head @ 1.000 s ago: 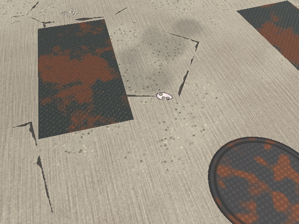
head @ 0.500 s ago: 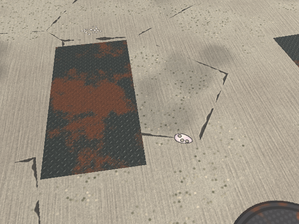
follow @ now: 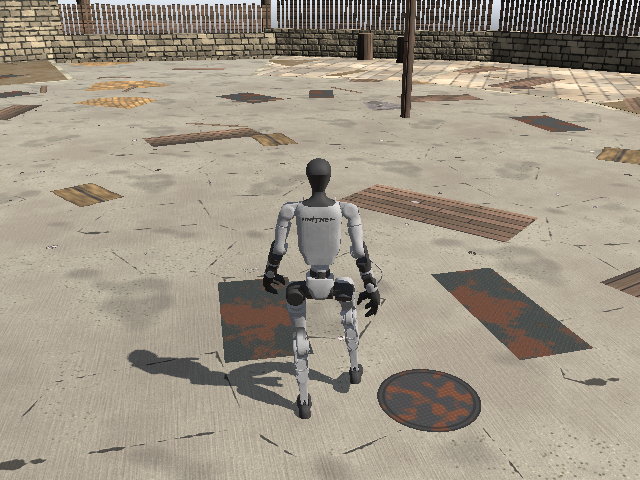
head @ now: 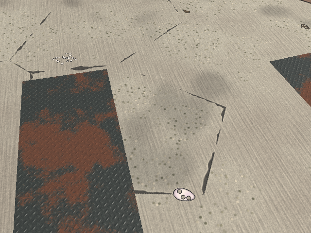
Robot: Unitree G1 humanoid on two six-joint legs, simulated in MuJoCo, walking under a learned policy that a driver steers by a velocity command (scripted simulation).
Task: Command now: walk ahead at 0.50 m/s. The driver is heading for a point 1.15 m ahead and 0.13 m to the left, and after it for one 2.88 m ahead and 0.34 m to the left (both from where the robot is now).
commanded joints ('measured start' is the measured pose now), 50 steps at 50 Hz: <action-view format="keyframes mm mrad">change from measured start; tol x32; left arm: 1 -89 27 -3 -62 -3 -10 -10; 8 -198 54 -11 -120 -15 -27 -48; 13 346 273 64 28 7 -24 -37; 50 87 99 8 -123 21 -36 5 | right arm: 1 3 -161 -28 -44 8 -10 -12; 35 -412 -62 -10 -250 23 27 47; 41 75 -337 -122 -188 26 42 27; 50 -128 -190 -59 -275 10 15 1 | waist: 1 6 87 53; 13 137 -254 -372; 50 83 60 -28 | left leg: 1 -40 245 -119 -121 210 124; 11 105 260 -57 333 702 51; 13 -514 0 -56 986 -325 -44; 15 -699 95 -170 1128 -322 -8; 29 -600 174 -111 513 308 -32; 36 -643 121 -5 376 115 17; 40 -33 19 -2 300 73 130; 42 530 424 -905 113 -28 402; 50 -152 222 -341 -20 294 239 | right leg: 1 31 27 -36 -152 137 6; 9 113 93 -66 -311 -35 -60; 11 493 143 -104 -325 -16 -111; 13 1113 -259 612 -431 -205 -338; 21 513 -108 137 -678 -43 -217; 34 788 -125 -176 -649 201 -129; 39 812 -128 -248 -232 851 -72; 40 651 -88 -260 11 713 -33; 42 -12 205 -34 610 -564 41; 50 87 18 9 191 -227 61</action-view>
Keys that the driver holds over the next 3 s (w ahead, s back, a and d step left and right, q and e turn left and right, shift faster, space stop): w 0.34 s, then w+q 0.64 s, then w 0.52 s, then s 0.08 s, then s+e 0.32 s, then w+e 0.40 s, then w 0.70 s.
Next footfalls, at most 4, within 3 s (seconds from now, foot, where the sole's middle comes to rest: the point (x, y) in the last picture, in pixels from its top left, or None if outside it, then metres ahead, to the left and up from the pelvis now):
0.22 right None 0.32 -0.16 -0.79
0.80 left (130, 209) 0.62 0.10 -0.79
1.30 right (150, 145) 0.96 -0.01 -0.79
1.74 left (95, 126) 1.10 0.29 -0.79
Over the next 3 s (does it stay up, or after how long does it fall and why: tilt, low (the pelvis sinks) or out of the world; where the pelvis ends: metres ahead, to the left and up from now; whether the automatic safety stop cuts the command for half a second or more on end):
stays up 1.38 0.14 -0.01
